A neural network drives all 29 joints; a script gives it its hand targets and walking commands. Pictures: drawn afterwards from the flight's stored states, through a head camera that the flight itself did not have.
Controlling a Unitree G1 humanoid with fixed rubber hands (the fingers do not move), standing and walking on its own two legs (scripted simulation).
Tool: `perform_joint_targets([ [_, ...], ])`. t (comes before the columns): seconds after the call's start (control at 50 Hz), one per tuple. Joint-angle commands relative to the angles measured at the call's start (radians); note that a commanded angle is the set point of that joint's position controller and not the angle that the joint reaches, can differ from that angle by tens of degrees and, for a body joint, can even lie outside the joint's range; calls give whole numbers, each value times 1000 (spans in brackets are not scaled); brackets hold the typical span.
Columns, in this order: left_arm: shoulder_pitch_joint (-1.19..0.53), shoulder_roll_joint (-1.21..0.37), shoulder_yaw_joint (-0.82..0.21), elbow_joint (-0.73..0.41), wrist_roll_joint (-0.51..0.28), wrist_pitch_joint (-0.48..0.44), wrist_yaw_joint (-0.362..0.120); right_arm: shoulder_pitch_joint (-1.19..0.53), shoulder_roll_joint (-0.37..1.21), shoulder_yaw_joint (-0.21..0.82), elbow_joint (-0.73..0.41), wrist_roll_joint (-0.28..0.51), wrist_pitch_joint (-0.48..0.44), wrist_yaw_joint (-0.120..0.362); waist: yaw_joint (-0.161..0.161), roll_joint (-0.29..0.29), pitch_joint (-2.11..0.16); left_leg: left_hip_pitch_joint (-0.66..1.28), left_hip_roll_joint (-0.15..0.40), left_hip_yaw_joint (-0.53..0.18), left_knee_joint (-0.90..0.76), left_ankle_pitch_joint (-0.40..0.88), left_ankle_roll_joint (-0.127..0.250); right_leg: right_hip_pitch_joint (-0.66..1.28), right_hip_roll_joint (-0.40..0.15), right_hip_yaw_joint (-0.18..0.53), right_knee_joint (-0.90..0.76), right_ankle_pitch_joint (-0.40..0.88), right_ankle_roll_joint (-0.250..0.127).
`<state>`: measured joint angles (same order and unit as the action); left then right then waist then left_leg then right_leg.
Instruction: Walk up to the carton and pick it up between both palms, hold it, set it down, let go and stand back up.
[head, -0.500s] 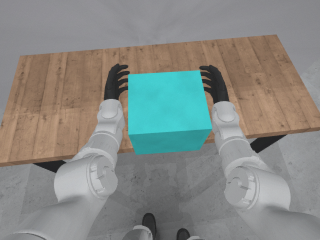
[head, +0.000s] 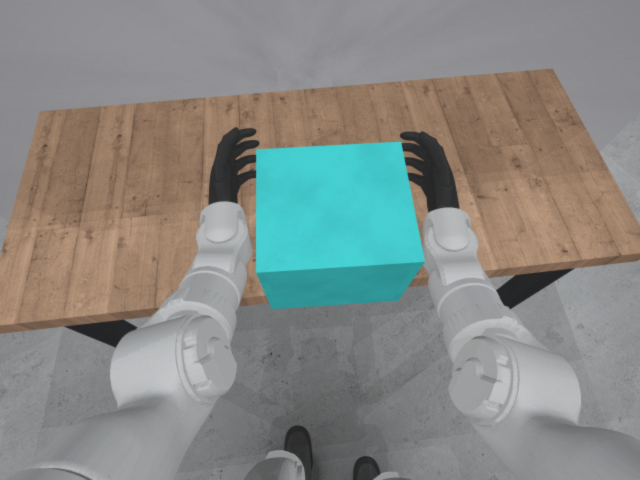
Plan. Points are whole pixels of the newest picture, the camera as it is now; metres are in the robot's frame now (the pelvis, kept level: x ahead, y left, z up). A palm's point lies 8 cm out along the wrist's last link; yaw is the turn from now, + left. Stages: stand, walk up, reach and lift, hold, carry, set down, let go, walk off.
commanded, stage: reach and lift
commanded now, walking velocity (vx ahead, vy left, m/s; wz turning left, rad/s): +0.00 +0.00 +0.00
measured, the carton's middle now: (332, 230) +0.41 +0.02 -0.01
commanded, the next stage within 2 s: none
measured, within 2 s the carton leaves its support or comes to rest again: leaves its support in 1.02 s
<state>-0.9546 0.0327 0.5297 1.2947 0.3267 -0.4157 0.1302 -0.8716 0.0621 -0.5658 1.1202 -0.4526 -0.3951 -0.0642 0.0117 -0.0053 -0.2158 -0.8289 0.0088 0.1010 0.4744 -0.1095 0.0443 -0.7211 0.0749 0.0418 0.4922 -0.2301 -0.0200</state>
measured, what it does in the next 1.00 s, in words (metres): stands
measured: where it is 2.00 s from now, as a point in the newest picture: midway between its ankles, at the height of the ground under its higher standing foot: outside the picture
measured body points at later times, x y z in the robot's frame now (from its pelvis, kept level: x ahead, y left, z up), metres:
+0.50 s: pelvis +0.00 +0.00 +0.00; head +0.12 +0.01 +0.43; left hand +0.45 +0.16 +0.03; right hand +0.45 -0.11 +0.03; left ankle +0.04 +0.08 -0.72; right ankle -0.03 -0.11 -0.72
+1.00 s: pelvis -0.01 +0.00 +0.00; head +0.07 +0.02 +0.44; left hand +0.41 +0.15 +0.03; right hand +0.40 -0.12 +0.03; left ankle +0.04 +0.08 -0.72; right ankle -0.03 -0.11 -0.72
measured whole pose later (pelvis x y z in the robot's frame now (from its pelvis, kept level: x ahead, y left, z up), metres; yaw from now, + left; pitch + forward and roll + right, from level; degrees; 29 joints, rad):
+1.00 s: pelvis -0.01 +0.00 +0.00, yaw +0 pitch +25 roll -2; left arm -0.79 0.04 0.13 1.27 0.01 -0.43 0.20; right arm -0.65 0.02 -0.18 1.06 -0.04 -0.41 -0.13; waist 0.01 -0.01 -0.31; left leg -0.83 0.01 0.10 0.49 -0.11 0.04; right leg -0.71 0.08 0.04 0.49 -0.22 -0.02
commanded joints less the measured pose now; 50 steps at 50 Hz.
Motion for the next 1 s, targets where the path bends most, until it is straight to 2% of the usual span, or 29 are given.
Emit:
perform_joint_targets([
  [0.0, -488, -629, -287, 12, 47, -63, -119, -509, 582, 306, 69, -79, -138, 132, 101, 59, -781, 894, 110, -35, 140, 574, -80, 94, -45, -122, -20, 385, 24],
  [0.02, -484, -633, -306, 8, 37, -72, -121, -498, 580, 311, 74, -84, -143, 131, 90, 64, -801, 891, 108, -35, 142, 581, -83, 103, -43, -123, -19, 405, 22],
  [0.04, -493, -623, -274, 11, 47, -78, -123, -510, 594, 321, 75, -85, -148, 131, 120, 43, -774, 889, 106, -32, 140, 565, -69, 70, -49, -115, -19, 383, 29],
  [0.06, -496, -616, -281, 15, 44, -77, -120, -492, 572, 307, 100, -86, -147, 130, 99, 43, -764, 875, 106, -27, 136, 558, -74, 105, -47, -114, -27, 380, 27],
  [0.08, -477, -607, -279, 47, 47, -79, -127, -497, 568, 316, 98, -83, -152, 128, 98, 28, -772, 838, 100, -23, 136, 526, -69, 143, -51, -108, -19, 426, 26],
  [0.1, -501, -635, -312, 8, 29, -79, -126, -491, 568, 318, 114, -77, -153, 129, 80, 59, -778, 879, 106, -44, 132, 550, -76, 104, -51, -114, -18, 434, 25],
  [0.14, -472, -641, -318, 34, 28, -84, -122, -506, 567, 340, 100, -71, -169, 136, 108, 59, -795, 893, 111, -38, 137, 564, -75, 77, -39, -117, -24, 375, 21],
  [0.16, -455, -638, -322, 66, 29, -87, -127, -505, 580, 361, 77, -69, -176, 129, 107, 31, -797, 855, 103, -29, 135, 525, -69, 114, -43, -110, -20, 409, 25],
  [0.22, -471, -640, -335, 40, 14, -95, -131, -484, 572, 373, 111, -63, -176, 128, 94, 30, -791, 843, 98, -31, 140, 532, -62, 113, -47, -105, -12, 447, 26],
  [0.28, -468, -635, -338, 58, 17, -97, -128, -491, 565, 384, 119, -50, -182, 131, 93, 44, -791, 840, 100, -29, 132, 512, -69, 124, -40, -107, -18, 407, 20],
  [0.32, -464, -638, -348, 49, 4, -99, -128, -508, 558, 399, 103, -40, -189, 134, 111, 46, -799, 851, 103, -32, 138, 532, -68, 107, -43, -102, -14, 407, 24],
  [0.36, -473, -640, -360, 38, 1, -102, -127, -487, 557, 399, 123, -43, -184, 131, 93, 44, -813, 879, 108, -45, 134, 549, -73, 76, -34, -112, -21, 384, 27],
  [0.4, -438, -646, -370, 63, -11, -94, -127, -495, 562, 435, 98, -21, -185, 134, 117, 44, -811, 838, 99, -36, 143, 539, -67, 113, -37, -99, -9, 422, 26],
  [0.42, -439, -652, -381, 44, -12, -95, -124, -490, 553, 432, 96, -21, -188, 134, 103, 66, -824, 862, 102, -46, 133, 545, -78, 98, -33, -105, -18, 407, 20],
  [0.44, -449, -644, -378, 47, -13, -98, -126, -489, 553, 436, 103, -18, -190, 134, 110, 62, -808, 883, 105, -45, 142, 559, -71, 68, -36, -103, -20, 389, 26],
  [0.46, -448, -640, -392, 45, -26, -97, -126, -483, 556, 453, 91, -13, -185, 129, 95, 47, -820, 851, 101, -45, 143, 537, -71, 96, -34, -99, -15, 414, 24],
  [0.5, -429, -640, -391, 51, -29, -90, -129, -479, 558, 479, 94, 7, -178, 129, 106, 47, -794, 839, 95, -40, 150, 548, -65, 116, -39, -92, -8, 447, 30],
  [0.52, -438, -643, -408, 19, -38, -87, -129, -468, 557, 490, 110, 13, -174, 126, 91, 54, -803, 860, 96, -48, 151, 571, -70, 102, -35, -99, -3, 467, 31],
  [0.54, -420, -660, -429, 27, -40, -85, -128, -479, 558, 506, 86, 21, -178, 125, 93, 68, -828, 897, 101, -62, 160, 616, -75, 66, -30, -105, -5, 435, 32],
  [0.56, -428, -657, -431, 15, -50, -89, -126, -484, 574, 524, 67, 38, -171, 125, 98, 51, -849, 873, 97, -58, 158, 579, -68, 83, -26, -99, -8, 412, 31],
  [0.62, -397, -677, -467, 17, -68, -87, -123, -472, 565, 562, 28, 69, -168, 121, 96, 62, -861, 849, 91, -65, 169, 591, -78, 120, -27, -89, -1, 461, 28],
  [0.68, -434, -699, -514, -53, -97, -82, -120, -489, 588, 620, -20, 113, -155, 115, 83, 87, -871, 878, 91, -80, 171, 602, -80, 103, -21, -88, -6, 442, 26],
  [0.72, -426, -694, -531, -53, -109, -82, -120, -499, 594, 665, -68, 145, -144, 112, 89, 60, -873, 821, 80, -68, 180, 553, -78, 162, -22, -75, 1, 456, 27],
  [0.74, -415, -704, -559, -77, -132, -80, -118, -486, 605, 700, -106, 165, -136, 107, 72, 48, -873, 790, 72, -73, 172, 520, -79, 210, -18, -66, 6, 490, 28],
  [0.78, -431, -724, -585, -117, -148, -76, -114, -500, 627, 750, -143, 198, -119, 104, 85, 68, -874, 798, 70, -79, 176, 538, -82, 211, -18, -62, 12, 488, 30],
  [0.8, -409, -728, -620, -136, -162, -73, -112, -488, 620, 771, -172, 216, -114, 104, 67, 80, -895, 825, 72, -91, 172, 536, -91, 187, -13, -66, 7, 469, 27],
  [0.82, -393, -736, -635, -126, -170, -72, -111, -501, 630, 802, -203, 241, -108, 102, 79, 74, -902, 809, 65, -90, 179, 523, -88, 191, -12, -58, 7, 455, 28],
  [0.9, -414, -790, -760, -286, -235, -70, -93, -506, 674, 929, -310, 330, -73, 92, 77, 100, -938, 837, 58, -112, 181, 537, -103, 200, 0, -47, 13, 441, 27],
  [0.98, -477, -817, -872, -436, -301, -36, -77, -510, 679, 992, -407, 420, -11, 70, 46, 121, -945, 867, 58, -138, 164, 456, -115, 161, 12, -43, -17, 325, 22],
])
